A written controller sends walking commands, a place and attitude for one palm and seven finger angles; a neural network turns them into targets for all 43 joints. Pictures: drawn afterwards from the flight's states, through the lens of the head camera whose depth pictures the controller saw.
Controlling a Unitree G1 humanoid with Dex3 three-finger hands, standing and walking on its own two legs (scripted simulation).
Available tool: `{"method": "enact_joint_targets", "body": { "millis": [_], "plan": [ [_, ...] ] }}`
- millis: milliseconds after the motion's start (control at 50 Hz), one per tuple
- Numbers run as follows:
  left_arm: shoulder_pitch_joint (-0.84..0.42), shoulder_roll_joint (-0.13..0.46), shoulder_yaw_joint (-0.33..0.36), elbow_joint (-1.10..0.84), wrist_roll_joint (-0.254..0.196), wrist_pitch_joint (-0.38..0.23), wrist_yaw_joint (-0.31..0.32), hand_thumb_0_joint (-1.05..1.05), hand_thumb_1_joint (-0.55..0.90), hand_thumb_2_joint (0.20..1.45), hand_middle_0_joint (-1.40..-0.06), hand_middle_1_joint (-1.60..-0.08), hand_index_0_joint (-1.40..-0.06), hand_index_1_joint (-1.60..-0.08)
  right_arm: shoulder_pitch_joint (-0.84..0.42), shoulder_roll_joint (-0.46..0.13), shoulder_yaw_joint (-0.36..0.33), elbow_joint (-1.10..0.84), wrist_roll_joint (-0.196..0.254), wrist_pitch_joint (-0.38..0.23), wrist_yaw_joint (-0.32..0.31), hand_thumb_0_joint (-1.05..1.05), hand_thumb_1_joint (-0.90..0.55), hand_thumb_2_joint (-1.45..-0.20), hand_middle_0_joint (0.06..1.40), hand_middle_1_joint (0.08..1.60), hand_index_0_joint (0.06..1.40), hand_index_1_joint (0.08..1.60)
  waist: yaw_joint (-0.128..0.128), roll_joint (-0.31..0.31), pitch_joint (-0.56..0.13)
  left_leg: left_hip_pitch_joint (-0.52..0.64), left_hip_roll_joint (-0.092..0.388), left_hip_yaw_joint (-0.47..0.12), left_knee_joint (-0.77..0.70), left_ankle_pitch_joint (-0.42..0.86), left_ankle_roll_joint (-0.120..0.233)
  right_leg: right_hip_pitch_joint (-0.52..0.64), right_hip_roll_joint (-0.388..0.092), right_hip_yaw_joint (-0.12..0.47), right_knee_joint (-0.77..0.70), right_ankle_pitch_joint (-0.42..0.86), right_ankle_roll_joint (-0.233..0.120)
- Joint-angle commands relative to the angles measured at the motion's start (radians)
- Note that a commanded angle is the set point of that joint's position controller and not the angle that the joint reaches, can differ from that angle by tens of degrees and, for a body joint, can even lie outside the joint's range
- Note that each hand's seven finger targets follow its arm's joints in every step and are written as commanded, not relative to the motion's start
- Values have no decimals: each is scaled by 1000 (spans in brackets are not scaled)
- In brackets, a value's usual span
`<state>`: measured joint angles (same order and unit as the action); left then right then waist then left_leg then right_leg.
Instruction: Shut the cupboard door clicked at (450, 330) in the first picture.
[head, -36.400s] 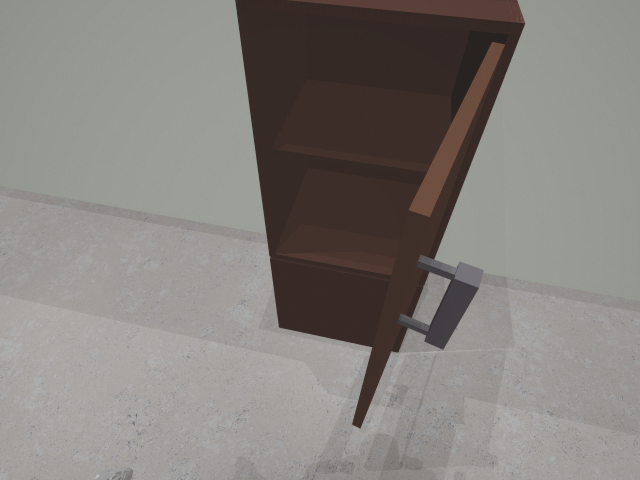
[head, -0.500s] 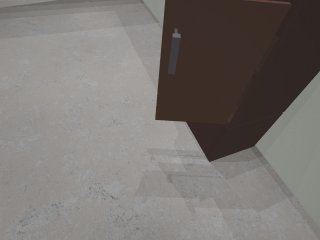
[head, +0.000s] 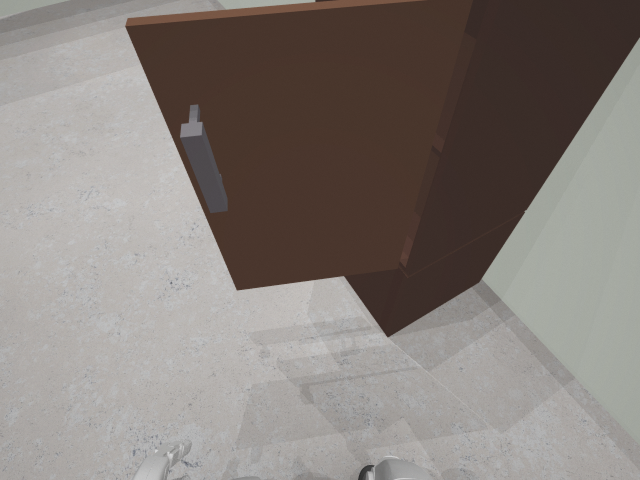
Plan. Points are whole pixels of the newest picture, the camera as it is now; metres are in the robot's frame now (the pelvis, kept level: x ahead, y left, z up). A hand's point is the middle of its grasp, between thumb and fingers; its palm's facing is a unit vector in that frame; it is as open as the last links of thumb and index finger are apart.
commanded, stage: come to a stop and stand still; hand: left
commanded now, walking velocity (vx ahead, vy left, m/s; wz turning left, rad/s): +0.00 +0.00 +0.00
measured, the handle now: (207, 160) +0.50 +0.16 +0.10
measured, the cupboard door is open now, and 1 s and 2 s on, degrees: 68 68 68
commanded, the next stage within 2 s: look again from close up in 1.20 s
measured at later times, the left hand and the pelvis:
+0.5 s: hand out of the picture +0.10 +0.17 -0.15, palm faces +0.08 -0.96 -0.27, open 7.4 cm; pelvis +0.06 -0.04 +0.01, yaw +1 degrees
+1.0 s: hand out of the picture +0.06 +0.13 -0.16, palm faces +0.05 -0.98 -0.18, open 7.3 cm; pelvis +0.03 -0.06 +0.02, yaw +2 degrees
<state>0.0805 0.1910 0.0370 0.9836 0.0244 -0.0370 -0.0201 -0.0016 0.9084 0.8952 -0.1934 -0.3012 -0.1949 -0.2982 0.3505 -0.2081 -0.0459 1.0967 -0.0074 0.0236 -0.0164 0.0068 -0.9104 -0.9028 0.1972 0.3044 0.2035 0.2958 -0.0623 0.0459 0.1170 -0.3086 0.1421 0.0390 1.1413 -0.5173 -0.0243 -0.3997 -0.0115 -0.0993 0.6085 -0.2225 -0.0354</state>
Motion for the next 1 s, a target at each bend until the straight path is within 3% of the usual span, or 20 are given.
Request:
{"method": "enact_joint_targets", "body": {
  "millis": [0,80,140,180,220,280,340,420,460,480,500,520,540,600,660,720,760,780,840,980],
  "plan": [
    [105,102,15,1,-5,-7,39,0,900,900,-200,-300,-200,-300,30,-42,-7,-83,-17,-27,3,0,-900,-900,200,300,200,300,20,-146,-178,-149,2,-11,9,95,6,203,-248,164,-327,300,-154],
    [114,69,2,22,1,-19,49,0,900,900,-200,-300,-200,-300,42,28,26,-67,-7,-17,-5,0,-900,-900,200,300,200,300,13,-92,-204,-44,-51,6,-319,114,-21,215,-249,152,-278,669,-164],
    [130,105,5,37,-13,-8,59,0,900,900,-200,-300,-200,-300,-7,-4,24,-74,3,-10,-7,0,-900,-900,200,300,200,300,24,-116,-203,26,-80,0,-550,268,-20,265,-242,148,-210,731,-130],
    [140,111,11,38,-18,11,67,0,900,900,-200,-300,-200,-300,-22,-60,6,-80,2,-4,-8,0,-900,-900,200,300,200,300,31,-92,-176,114,-31,-47,-666,590,11,215,-225,142,-151,589,-72],
    [174,97,14,9,-15,36,77,0,900,900,-200,-300,-200,-300,-58,-125,-11,-121,-10,5,-15,0,-900,-900,200,300,200,300,46,12,-125,148,90,-122,-637,946,89,130,-130,94,-108,312,-6],
    [162,101,15,-24,-15,64,71,0,900,900,-200,-300,-200,-300,-111,-153,-15,-158,-8,6,-25,0,-900,-900,200,300,200,300,58,183,-122,103,190,-230,-772,1109,207,119,-24,56,137,-251,39],
    [171,93,30,-34,-15,75,67,0,900,900,-200,-300,-200,-300,-153,-173,-28,-191,-22,9,-33,0,-900,-900,200,300,200,300,56,106,-196,225,210,-229,-714,1190,267,4,8,125,326,-370,41],
    [199,71,28,-47,-13,74,61,0,900,900,-200,-300,-200,-300,-201,-182,-39,-207,-19,11,-28,0,-900,-900,200,300,200,300,65,62,-237,212,163,-157,-688,1040,219,83,13,101,185,-251,48],
    [253,74,24,-38,-8,68,58,0,900,900,-200,-300,-200,-300,-215,-173,-41,-206,-9,15,-20,0,-900,-900,200,300,200,300,87,54,-243,141,119,-133,-651,829,172,198,4,80,-20,-69,50],
    [273,102,25,-36,1,58,60,0,900,900,-200,-300,-200,-300,-214,-144,-38,-210,-1,16,-15,0,-900,-900,200,300,200,300,96,-45,-214,64,50,-109,-585,633,121,254,-28,150,-178,98,35],
    [247,164,32,-44,12,50,63,0,900,900,-200,-300,-200,-300,-203,-93,-33,-221,8,17,-6,0,-900,-900,200,300,200,300,74,-241,-178,-56,-80,-24,-490,320,45,253,-209,380,-270,225,-32],
    [201,214,34,-57,11,44,55,0,900,900,-200,-300,-200,-300,-210,-81,-30,-227,9,27,3,0,-900,-900,200,300,200,300,68,-275,-129,-39,-152,-13,-359,-3,5,116,-364,466,-346,253,-144],
    [170,205,31,-68,13,42,54,0,900,900,-200,-300,-200,-300,-245,-71,-31,-226,1,39,1,0,-900,-900,200,300,200,300,69,-186,-102,-45,-148,-68,-247,-52,10,70,-347,453,-338,305,-185],
    [117,164,18,-46,7,33,58,0,900,900,-200,-300,-200,-300,-195,-73,-20,-172,5,30,-2,0,-900,-900,200,300,200,300,37,-221,-107,-83,-124,-60,-195,6,3,169,-259,320,-239,555,-175],
    [169,175,18,-14,3,28,58,0,900,900,-200,-300,-200,-300,-178,-60,-6,-146,10,13,-2,0,-900,-900,200,300,200,300,62,-217,-160,-33,-132,-19,-420,55,-9,290,-227,278,-186,642,-150],
    [167,158,11,20,-15,27,59,0,900,900,-200,-300,-200,-300,-99,-59,6,-90,8,-8,-8,0,-900,-900,200,300,200,300,45,-175,-190,152,-111,-36,-764,370,0,277,-178,253,-135,508,-70],
    [189,110,-2,29,-21,31,57,0,900,900,-200,-300,-200,-300,-114,-104,9,-76,-1,-25,-16,0,-900,-900,200,300,200,300,76,-41,-187,206,6,-117,-745,635,46,236,-90,199,-177,278,3],
    [185,100,-4,28,-13,35,56,0,900,900,-200,-300,-200,-300,-118,-109,8,-71,0,-21,-15,0,-900,-900,200,300,200,300,78,-89,-146,168,21,-112,-746,540,43,230,-77,189,-220,172,9],
    [150,104,-5,60,-20,45,52,0,900,900,-200,-300,-200,-300,-109,-91,21,-35,-1,-24,-19,0,-900,-900,200,300,200,300,76,65,-110,114,-6,-112,-813,465,36,274,-72,175,-217,116,7],
    [172,89,-9,97,-15,45,45,0,900,900,-200,-300,-200,-300,-53,-62,23,-12,-3,-20,-15,0,-900,-900,200,300,200,300,74,-38,-2,57,-44,-97,-876,207,32,226,-64,200,-314,-50,9]
  ]
}}
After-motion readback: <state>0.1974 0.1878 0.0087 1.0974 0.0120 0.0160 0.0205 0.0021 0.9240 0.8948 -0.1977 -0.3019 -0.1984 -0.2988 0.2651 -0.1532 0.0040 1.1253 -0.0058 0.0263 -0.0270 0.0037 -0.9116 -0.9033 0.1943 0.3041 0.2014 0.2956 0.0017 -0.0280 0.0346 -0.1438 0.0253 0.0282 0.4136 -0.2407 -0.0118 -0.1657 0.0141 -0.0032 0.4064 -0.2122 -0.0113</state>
